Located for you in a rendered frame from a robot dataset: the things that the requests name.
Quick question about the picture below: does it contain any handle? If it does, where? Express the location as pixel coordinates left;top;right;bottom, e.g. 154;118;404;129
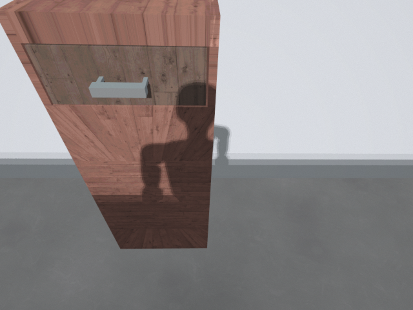
89;76;148;98

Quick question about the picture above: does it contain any drawer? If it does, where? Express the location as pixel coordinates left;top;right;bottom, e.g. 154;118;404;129
25;43;207;106

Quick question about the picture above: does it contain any cabinet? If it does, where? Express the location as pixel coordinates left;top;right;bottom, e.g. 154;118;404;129
0;0;221;249

